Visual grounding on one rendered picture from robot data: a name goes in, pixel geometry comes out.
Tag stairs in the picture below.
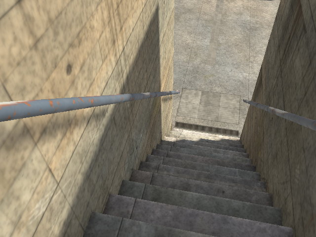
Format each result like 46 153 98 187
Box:
83 128 293 237

